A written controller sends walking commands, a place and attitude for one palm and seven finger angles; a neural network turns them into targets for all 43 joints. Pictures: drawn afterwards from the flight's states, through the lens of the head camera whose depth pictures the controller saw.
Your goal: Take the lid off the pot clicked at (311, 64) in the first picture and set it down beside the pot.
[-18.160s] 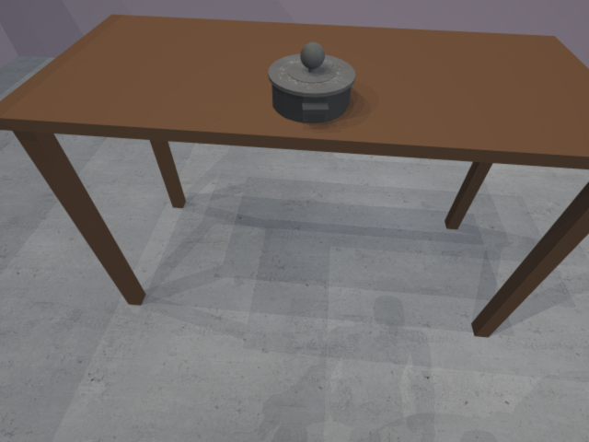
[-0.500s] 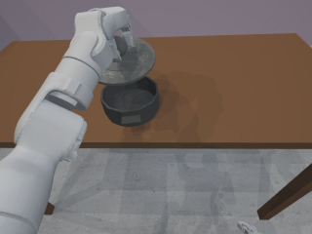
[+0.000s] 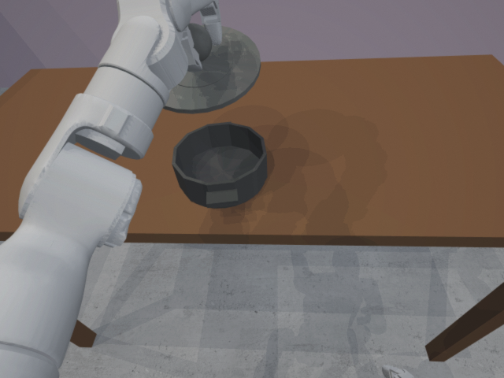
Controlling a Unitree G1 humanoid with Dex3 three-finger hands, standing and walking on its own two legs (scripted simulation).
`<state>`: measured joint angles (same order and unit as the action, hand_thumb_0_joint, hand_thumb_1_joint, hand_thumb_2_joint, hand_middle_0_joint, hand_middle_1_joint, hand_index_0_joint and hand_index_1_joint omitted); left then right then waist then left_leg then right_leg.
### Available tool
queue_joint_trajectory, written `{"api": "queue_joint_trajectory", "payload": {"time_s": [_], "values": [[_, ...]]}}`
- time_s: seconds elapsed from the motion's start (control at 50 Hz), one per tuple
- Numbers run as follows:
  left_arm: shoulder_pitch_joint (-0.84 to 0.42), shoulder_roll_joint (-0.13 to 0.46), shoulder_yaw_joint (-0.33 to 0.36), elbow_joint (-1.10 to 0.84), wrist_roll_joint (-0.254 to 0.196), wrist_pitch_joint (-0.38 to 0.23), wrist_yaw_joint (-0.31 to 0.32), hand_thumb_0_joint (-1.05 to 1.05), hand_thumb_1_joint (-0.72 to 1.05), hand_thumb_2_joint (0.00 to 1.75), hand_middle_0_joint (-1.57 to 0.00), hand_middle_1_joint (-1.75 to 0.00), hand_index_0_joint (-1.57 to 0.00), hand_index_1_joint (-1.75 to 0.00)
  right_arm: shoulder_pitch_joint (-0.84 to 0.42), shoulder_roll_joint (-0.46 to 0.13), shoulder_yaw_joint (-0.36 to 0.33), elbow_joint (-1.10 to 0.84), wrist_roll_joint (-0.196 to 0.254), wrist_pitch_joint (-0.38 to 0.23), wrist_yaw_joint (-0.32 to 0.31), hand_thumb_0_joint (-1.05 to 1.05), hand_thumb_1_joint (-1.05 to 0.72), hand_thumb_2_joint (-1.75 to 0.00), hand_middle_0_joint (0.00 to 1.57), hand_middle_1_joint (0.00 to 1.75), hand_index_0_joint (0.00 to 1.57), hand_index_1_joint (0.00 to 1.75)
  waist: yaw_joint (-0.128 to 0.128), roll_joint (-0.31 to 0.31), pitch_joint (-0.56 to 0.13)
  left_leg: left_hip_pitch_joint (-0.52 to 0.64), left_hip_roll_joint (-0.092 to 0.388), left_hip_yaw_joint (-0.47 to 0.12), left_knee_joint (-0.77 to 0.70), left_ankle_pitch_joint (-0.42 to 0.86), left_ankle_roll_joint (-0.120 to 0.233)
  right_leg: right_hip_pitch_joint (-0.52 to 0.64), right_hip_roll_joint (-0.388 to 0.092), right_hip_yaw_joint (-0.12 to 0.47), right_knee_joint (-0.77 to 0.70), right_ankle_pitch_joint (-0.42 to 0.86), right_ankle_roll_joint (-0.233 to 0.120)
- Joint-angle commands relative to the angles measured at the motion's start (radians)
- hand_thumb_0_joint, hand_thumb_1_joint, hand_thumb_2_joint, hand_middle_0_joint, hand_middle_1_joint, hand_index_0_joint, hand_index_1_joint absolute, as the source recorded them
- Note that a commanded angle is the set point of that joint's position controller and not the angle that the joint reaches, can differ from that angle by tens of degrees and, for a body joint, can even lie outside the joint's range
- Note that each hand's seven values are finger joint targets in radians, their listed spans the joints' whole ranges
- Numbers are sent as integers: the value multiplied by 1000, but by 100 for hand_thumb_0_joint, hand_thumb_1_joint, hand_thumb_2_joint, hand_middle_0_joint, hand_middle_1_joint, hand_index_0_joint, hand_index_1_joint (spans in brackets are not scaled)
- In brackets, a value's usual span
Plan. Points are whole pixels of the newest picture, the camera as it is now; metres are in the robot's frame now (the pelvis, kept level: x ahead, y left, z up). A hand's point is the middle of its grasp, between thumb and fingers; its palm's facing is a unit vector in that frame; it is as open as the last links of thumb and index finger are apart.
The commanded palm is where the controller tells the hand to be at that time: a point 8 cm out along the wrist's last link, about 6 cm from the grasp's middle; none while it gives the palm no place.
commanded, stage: lift the lid straight up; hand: left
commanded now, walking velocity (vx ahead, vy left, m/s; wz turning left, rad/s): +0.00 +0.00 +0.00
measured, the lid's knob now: (193, 43) +0.49 +0.09 +0.30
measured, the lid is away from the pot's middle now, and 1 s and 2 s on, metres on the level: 0.02 0.09 0.21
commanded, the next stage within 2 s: move the lid sideways beside the pot in 0.22 s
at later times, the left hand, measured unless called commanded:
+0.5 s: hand (172, 39) +0.45 +0.11 +0.33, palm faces -0.10 -0.11 -0.99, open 7.8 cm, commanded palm +0.43 +0.12 +0.38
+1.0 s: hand (127, 47) +0.45 +0.17 +0.32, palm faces -0.09 -0.09 -0.99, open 7.8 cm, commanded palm +0.42 +0.18 +0.38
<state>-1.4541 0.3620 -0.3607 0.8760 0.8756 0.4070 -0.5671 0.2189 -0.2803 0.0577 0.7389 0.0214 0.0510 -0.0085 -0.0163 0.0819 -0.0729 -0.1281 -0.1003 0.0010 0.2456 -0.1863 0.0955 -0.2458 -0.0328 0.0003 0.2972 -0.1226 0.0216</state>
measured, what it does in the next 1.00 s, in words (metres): stands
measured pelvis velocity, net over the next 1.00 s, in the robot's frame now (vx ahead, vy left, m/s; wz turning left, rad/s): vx -0.01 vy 0.00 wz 0.00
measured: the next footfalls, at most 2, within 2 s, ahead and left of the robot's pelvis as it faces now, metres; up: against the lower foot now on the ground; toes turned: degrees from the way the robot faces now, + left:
none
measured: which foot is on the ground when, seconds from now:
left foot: down 0.00-1.00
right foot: down 0.00-1.00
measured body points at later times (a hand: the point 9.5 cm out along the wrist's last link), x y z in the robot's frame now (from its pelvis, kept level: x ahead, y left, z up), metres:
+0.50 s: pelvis -0.01 -0.01 +0.00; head -0.01 -0.03 +0.45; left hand +0.45 +0.11 +0.38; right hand +0.12 -0.25 -0.12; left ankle -0.05 +0.06 -0.75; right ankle +0.01 -0.14 -0.75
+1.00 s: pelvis -0.01 +0.00 +0.00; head +0.00 -0.03 +0.45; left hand +0.45 +0.17 +0.37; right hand +0.13 -0.25 -0.12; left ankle -0.05 +0.06 -0.75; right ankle +0.01 -0.14 -0.75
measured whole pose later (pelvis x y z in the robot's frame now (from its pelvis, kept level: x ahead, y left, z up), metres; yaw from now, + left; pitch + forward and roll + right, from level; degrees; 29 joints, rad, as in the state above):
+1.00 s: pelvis -0.01 +0.00 +0.00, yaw +0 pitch +4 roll +0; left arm -1.37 0.53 -0.31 0.80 0.92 0.40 -0.60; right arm 0.20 -0.29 0.06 0.69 0.04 0.11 -0.02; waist -0.02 0.06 -0.06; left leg -0.14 -0.09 0.00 0.27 -0.19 0.09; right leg -0.24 -0.02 0.00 0.29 -0.11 0.02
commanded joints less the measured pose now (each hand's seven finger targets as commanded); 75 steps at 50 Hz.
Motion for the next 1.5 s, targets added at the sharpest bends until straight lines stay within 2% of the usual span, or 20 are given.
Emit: {"api": "queue_joint_trajectory", "payload": {"time_s": [0.0,0.12,0.22,0.28,0.38,0.52,0.64,0.72,0.74,0.82,0.84,0.92,0.98,1.04,1.12,1.14,1.2,1.32,1.38,1.48], "values": [[-726,192,70,-219,42,4,57,0,70,89,-85,-105,-82,-105,-92,-103,-33,-135,6,-49,2,0,-90,-90,20,30,20,30,-4,-135,-426,179,42,-51,59,645,-81,172,65,-18,26,267,-73],[-568,236,126,-130,29,33,55,0,70,89,-85,-105,-82,-105,-92,-128,-33,-140,6,-13,0,0,-90,-90,20,30,20,30,17,-170,-334,77,38,-26,29,499,-68,197,57,-22,11,233,-76],[-696,200,77,-220,30,23,68,0,70,89,-85,-105,-82,-105,-112,-113,-32,-158,12,-16,-5,0,-90,-90,20,30,20,30,-1,-136,-389,124,37,-33,33,470,-65,186,58,-15,10,201,-77],[-790,279,118,-280,60,11,73,0,70,89,-85,-105,-82,-105,-113,-102,-33,-164,4,-38,-9,0,-90,-90,20,30,20,30,7,-129,-512,162,37,-38,45,496,-64,227,55,1,29,215,-75],[-668,361,170,-100,100,20,70,0,70,89,-85,-105,-82,-105,-98,-117,-27,-137,5,-11,-24,0,-90,-90,20,30,20,30,9,-220,-353,15,34,-17,3,337,-47,246,44,-1,14,181,-76],[-605,228,56,-184,71,8,54,0,70,89,-85,-105,-82,-105,-120,-121,-34,-168,19,9,-11,0,-90,-90,20,30,20,30,-14,-102,-336,86,44,-30,29,407,-64,163,55,-15,2,161,-80],[-727,405,170,-349,84,-22,55,0,70,89,-85,-105,-82,-105,-100,-121,-39,-175,9,-13,-22,0,-90,-90,20,30,20,30,-2,-100,-491,120,33,-37,37,412,-54,248,52,6,12,191,-77],[-612,322,94,-230,65,-8,40,0,70,89,-85,-105,-82,-105,-99,-134,-38,-158,22,-6,-22,0,-90,-90,20,30,20,30,-17,-81,-336,90,37,-41,30,412,-65,171,60,-20,-9,171,-83],[-668,391,148,-275,79,-18,40,0,70,89,-85,-105,-82,-105,-87,-133,-39,-154,18,-8,-23,0,-90,-90,20,30,20,30,-15,-97,-386,98,39,-44,23,405,-66,188,59,-10,-5,163,-79],[-581,347,111,-287,73,-20,38,0,70,89,-85,-105,-82,-105,-103,-136,-42,-175,20,-3,-15,0,-90,-90,20,30,20,30,-5,-44,-404,124,42,-46,52,498,-73,189,59,-18,5,201,-85],[-626,409,164,-318,88,-23,37,0,70,89,-85,-105,-82,-105,-86,-133,-45,-171,15,-3,-14,0,-90,-90,20,30,20,30,-3,-72,-444,132,42,-45,48,496,-69,209,57,-5,5,203,-80],[-539,351,108,-281,70,-11,27,0,70,89,-85,-105,-82,-105,-105,-139,-44,-181,27,18,-10,0,-90,-90,20,30,20,30,-10,-74,-358,108,44,-44,53,517,-70,180,57,-22,2,215,-82],[-557,515,233,-282,101,-13,29,0,70,89,-85,-105,-82,-105,-98,-142,-42,-182,17,30,-17,0,-90,-90,20,30,20,30,10,-132,-417,83,45,-35,51,500,-51,244,46,-7,20,239,-76],[-655,456,172,-460,84,-28,26,0,70,89,-85,-105,-82,-105,-115,-127,-41,-209,24,21,-10,0,-90,-90,20,30,20,30,1,-25,-512,180,46,-47,73,627,-70,231,51,-1,23,267,-77],[-476,428,150,-287,77,1,17,0,70,89,-85,-105,-82,-105,-109,-151,-44,-189,33,39,-10,0,-90,-90,20,30,20,30,-9,-62,-339,125,54,-51,65,554,-76,150,61,-26,-5,202,-81],[-550,481,193,-318,92,-7,16,0,70,89,-85,-105,-82,-105,-94,-145,-42,-184,28,39,-14,0,-90,-90,20,30,20,30,-14,-97,-358,116,52,-47,47,510,-68,169,57,-18,-5,194,-77],[-562,430,136,-277,87,-13,14,0,70,89,-85,-105,-82,-105,-114,-136,-34,-182,35,48,-18,0,-90,-90,20,30,20,30,-23,-99,-318,97,48,-47,42,447,-60,156,51,-26,-2,163,-78],[-639,488,175,-389,93,-42,37,0,70,89,-85,-105,-82,-105,-108,-144,-38,-186,29,22,-20,0,-90,-90,20,30,20,30,-15,18,-461,207,51,-71,73,550,-87,148,66,-21,-1,156,-88],[-595,549,226,-294,109,-39,33,0,70,89,-85,-105,-82,-105,-90,-143,-37,-173,27,33,-23,0,-90,-90,20,30,20,30,-6,-52,-445,149,48,-60,67,547,-73,198,55,-16,6,200,-83],[-512,507,181,-223,110,-36,16,0,70,89,-85,-105,-82,-105,-86,-148,-39,-174,34,59,-19,0,-90,-90,20,30,20,30,-15,-89,-354,101,61,-50,53,550,-71,174,50,-27,3,203,-78]]}}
